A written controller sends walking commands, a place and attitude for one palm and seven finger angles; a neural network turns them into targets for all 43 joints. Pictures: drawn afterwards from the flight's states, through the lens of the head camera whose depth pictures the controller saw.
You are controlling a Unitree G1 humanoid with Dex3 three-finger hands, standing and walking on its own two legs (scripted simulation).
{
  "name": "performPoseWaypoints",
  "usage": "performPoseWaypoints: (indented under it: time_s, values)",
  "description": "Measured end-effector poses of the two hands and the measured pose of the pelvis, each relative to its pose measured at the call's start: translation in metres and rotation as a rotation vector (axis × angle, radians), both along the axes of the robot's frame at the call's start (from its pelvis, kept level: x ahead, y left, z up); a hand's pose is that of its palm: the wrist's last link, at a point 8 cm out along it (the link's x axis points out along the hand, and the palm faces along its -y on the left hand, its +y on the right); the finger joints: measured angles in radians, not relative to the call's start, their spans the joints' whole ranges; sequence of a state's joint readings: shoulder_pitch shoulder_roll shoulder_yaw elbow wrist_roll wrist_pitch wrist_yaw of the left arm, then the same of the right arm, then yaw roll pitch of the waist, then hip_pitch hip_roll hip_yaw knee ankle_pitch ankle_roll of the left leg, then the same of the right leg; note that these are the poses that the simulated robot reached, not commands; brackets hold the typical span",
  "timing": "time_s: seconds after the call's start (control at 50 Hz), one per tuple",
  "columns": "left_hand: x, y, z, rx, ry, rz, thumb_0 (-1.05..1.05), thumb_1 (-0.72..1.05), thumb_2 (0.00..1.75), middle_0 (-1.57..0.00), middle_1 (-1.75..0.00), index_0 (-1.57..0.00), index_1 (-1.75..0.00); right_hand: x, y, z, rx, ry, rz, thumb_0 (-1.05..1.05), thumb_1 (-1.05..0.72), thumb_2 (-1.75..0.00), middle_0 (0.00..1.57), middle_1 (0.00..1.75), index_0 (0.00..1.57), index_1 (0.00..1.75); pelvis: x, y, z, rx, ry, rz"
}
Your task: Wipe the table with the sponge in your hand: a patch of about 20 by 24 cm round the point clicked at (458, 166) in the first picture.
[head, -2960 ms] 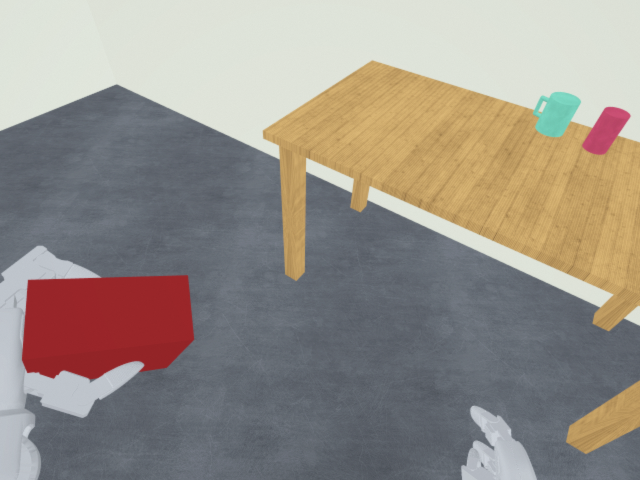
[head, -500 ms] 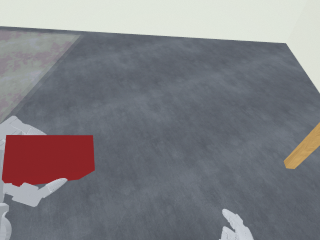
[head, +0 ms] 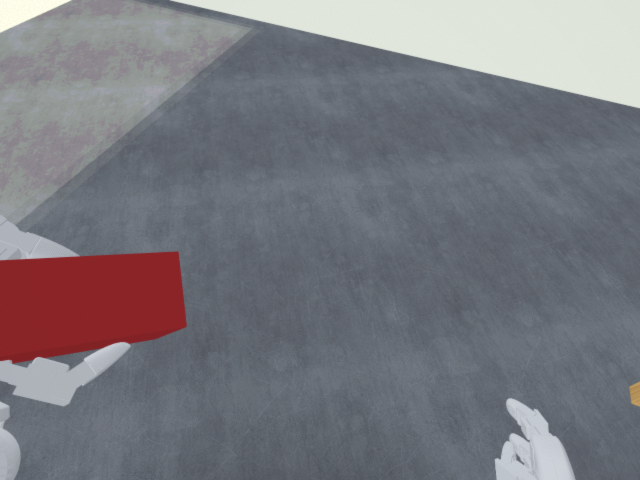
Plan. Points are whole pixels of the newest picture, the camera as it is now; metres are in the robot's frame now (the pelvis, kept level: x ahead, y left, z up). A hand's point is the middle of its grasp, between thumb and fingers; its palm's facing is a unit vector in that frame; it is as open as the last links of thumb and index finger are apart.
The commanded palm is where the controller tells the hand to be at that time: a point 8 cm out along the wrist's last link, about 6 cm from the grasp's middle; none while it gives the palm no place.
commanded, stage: walk around to get in front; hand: left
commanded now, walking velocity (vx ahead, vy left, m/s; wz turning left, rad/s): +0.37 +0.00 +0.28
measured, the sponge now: (116, 306) +0.22 +0.21 +0.17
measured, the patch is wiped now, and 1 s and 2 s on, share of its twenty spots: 0.00 0.00 0.00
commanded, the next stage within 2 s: turn to face it in 1.56 s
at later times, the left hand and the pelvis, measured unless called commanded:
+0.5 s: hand (136, 233) +0.31 +0.22 +0.17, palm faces +0.54 -0.73 -0.42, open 10.2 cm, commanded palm +0.24 +0.26 +0.19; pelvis +0.12 -0.05 +0.00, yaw +10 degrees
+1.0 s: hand (141, 130) +0.44 +0.26 +0.19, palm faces +0.57 -0.72 -0.39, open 10.2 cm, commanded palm +0.36 +0.29 +0.19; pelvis +0.27 -0.02 +0.01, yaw +14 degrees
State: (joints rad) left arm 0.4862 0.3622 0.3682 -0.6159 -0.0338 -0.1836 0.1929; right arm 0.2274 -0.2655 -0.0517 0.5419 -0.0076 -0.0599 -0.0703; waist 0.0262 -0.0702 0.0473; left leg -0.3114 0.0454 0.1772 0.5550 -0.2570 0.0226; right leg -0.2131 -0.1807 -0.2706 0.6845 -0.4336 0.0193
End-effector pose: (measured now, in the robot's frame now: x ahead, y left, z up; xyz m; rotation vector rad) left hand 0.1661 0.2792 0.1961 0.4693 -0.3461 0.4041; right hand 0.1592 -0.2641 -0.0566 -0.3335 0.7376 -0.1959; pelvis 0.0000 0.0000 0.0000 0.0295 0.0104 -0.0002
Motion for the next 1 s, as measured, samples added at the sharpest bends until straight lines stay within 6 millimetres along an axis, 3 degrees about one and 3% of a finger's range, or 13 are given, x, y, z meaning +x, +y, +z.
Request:
performPoseWaypoints:
  time_s: [0.1, 0.18, 0.26, 0.34, 0.42, 0.46, 0.54, 0.62, 0.7, 0.78, 0.88, 0.94, 1.0]
  values:
    - [0.028, 0.008, -0.006, 0.018, -0.011, -0.022, -0.01, -0.50, 0.98, -0.72, -1.34, -0.74, -1.33, 0.031, 0.047, -0.005, 0.114, -0.034, 0.040, 0.02, -0.90, -0.90, 0.20, 0.30, 0.19, 0.30, 0.015, 0.001, -0.001, -0.016, -0.035, 0.045]
    - [0.033, 0.004, 0.014, 0.059, -0.010, -0.027, -0.01, -0.50, 0.98, -0.72, -1.34, -0.74, -1.33, 0.045, 0.077, -0.006, 0.209, -0.008, 0.091, 0.02, -0.90, -0.90, 0.20, 0.30, 0.20, 0.30, 0.033, -0.003, 0.010, -0.038, -0.020, 0.065]
    - [0.033, -0.006, 0.034, 0.115, -0.005, -0.003, -0.01, -0.50, 0.98, -0.72, -1.34, -0.74, -1.33, 0.060, 0.087, -0.014, 0.263, 0.031, 0.135, 0.02, -0.90, -0.90, 0.21, 0.30, 0.20, 0.30, 0.058, -0.009, 0.016, -0.049, -0.010, 0.079]
    - [0.046, -0.010, 0.031, 0.138, 0.039, 0.082, -0.01, -0.50, 0.98, -0.72, -1.34, -0.74, -1.33, 0.082, 0.076, -0.032, 0.277, 0.076, 0.160, 0.02, -0.89, -0.90, 0.21, 0.30, 0.20, 0.31, 0.086, -0.022, 0.013, -0.044, -0.009, 0.099]
    - [0.071, -0.017, 0.005, 0.110, 0.075, 0.170, -0.01, -0.50, 0.98, -0.72, -1.34, -0.74, -1.33, 0.117, 0.047, -0.059, 0.251, 0.098, 0.177, 0.02, -0.89, -0.90, 0.21, 0.30, 0.20, 0.31, 0.109, -0.041, -0.006, -0.032, -0.027, 0.144]
    - [0.083, -0.022, -0.008, 0.041, 0.095, 0.185, -0.01, -0.50, 0.98, -0.72, -1.34, -0.74, -1.33, 0.134, 0.031, -0.062, 0.208, 0.118, 0.186, 0.02, -0.90, -0.90, 0.21, 0.30, 0.20, 0.31, 0.116, -0.044, -0.006, -0.029, -0.048, 0.167]
    - [0.104, -0.036, -0.012, -0.001, 0.129, 0.144, -0.01, -0.50, 0.98, -0.72, -1.34, -0.74, -1.33, 0.167, 0.001, -0.042, 0.143, 0.098, 0.160, 0.02, -0.90, -0.90, 0.20, 0.30, 0.20, 0.30, 0.135, -0.049, 0.003, -0.009, -0.050, 0.167]
    - [0.124, -0.043, 0.009, 0.062, 0.104, 0.085, -0.01, -0.50, 0.98, -0.72, -1.34, -0.74, -1.33, 0.197, -0.016, -0.014, 0.083, 0.066, 0.144, 0.02, -0.90, -0.90, 0.20, 0.30, 0.20, 0.30, 0.159, -0.052, 0.014, 0.006, -0.029, 0.186]
    - [0.141, -0.032, 0.030, 0.122, 0.036, 0.093, -0.01, -0.50, 0.98, -0.72, -1.34, -0.74, -1.33, 0.226, -0.017, 0.001, 0.039, 0.045, 0.145, 0.02, -0.90, -0.90, 0.20, 0.30, 0.19, 0.30, 0.186, -0.046, 0.016, 0.009, -0.010, 0.194]
    - [0.158, -0.006, 0.026, 0.111, -0.014, 0.154, -0.01, -0.50, 0.98, -0.72, -1.34, -0.74, -1.33, 0.256, -0.001, 0.000, 0.026, 0.030, 0.145, 0.02, -0.90, -0.90, 0.20, 0.30, 0.19, 0.30, 0.217, -0.029, 0.008, 0.001, -0.006, 0.198]
    - [0.194, 0.024, -0.004, 0.030, -0.016, 0.211, -0.01, -0.50, 0.98, -0.72, -1.34, -0.74, -1.33, 0.289, 0.041, -0.015, 0.093, 0.004, 0.152, 0.02, -0.90, -0.90, 0.20, 0.30, 0.19, 0.30, 0.245, -0.015, -0.003, 0.001, -0.034, 0.208]
    - [0.215, 0.024, -0.009, -0.005, 0.023, 0.209, -0.01, -0.50, 0.98, -0.72, -1.34, -0.74, -1.33, 0.300, 0.070, -0.016, 0.167, 0.025, 0.204, 0.02, -0.90, -0.90, 0.20, 0.30, 0.19, 0.30, 0.259, -0.018, 0.003, -0.017, -0.032, 0.233]
    - [0.226, 0.009, 0.005, 0.015, 0.020, 0.172, -0.01, -0.50, 0.98, -0.72, -1.34, -0.74, -1.33, 0.311, 0.090, -0.015, 0.222, 0.038, 0.251, 0.02, -0.90, -0.90, 0.20, 0.30, 0.20, 0.30, 0.274, -0.021, 0.009, -0.028, -0.021, 0.238]
